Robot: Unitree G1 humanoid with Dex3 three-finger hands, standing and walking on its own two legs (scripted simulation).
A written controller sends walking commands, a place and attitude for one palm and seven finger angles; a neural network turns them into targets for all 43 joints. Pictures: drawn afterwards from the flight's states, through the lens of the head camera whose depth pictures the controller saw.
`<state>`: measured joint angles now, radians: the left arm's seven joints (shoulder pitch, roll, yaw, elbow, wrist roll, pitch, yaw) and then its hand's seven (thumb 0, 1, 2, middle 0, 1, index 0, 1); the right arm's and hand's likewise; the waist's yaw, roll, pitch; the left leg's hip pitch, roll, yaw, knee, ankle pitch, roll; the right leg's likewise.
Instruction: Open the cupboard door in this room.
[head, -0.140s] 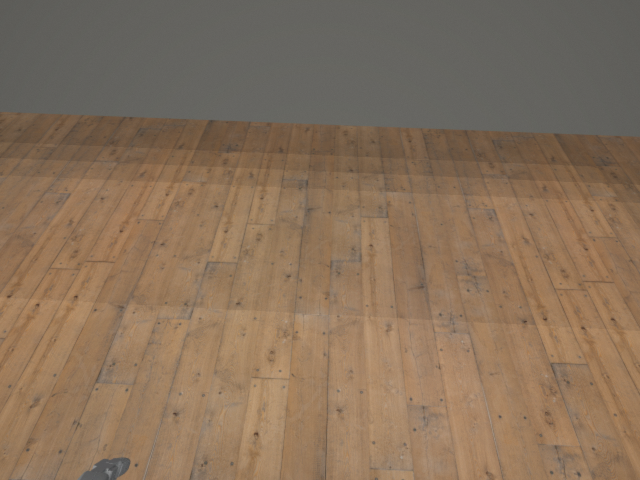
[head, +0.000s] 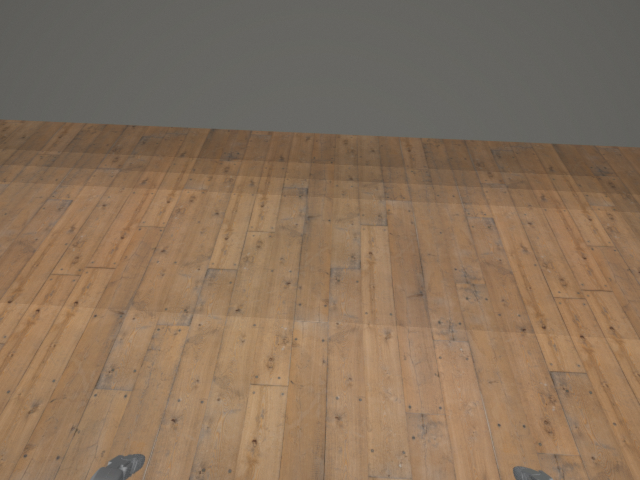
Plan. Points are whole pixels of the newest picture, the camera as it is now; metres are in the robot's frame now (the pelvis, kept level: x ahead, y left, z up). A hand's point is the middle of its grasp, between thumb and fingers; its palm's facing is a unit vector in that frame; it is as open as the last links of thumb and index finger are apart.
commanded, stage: stand and wait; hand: left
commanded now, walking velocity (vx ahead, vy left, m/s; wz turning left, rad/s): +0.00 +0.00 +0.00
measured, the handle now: out of the picture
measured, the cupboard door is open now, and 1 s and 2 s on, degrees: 0 0 0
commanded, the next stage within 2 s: turn or walk to find it in 0.76 s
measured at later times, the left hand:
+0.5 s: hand out of the picture +0.05 +0.24 -0.15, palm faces -0.02 -0.94 -0.34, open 7.4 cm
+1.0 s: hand out of the picture +0.04 +0.23 -0.16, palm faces +0.03 -0.95 -0.31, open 7.4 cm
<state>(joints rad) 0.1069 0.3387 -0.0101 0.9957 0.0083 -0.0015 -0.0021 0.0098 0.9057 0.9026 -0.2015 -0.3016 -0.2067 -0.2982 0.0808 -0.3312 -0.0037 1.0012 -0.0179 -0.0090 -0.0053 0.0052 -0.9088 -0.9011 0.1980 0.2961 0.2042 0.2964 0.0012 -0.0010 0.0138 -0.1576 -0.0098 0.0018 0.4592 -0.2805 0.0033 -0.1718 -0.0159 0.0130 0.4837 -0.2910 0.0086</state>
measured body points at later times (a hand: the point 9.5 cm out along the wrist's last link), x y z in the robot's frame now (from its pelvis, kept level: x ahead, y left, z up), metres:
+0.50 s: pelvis -0.02 -0.01 +0.01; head -0.01 -0.01 +0.45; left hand +0.05 +0.29 -0.13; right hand +0.06 -0.31 -0.13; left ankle -0.02 +0.12 -0.74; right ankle -0.02 -0.13 -0.74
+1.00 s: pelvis -0.04 +0.00 +0.00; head -0.03 +0.00 +0.45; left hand +0.04 +0.28 -0.13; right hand +0.04 -0.29 -0.14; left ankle -0.02 +0.12 -0.74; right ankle -0.02 -0.13 -0.74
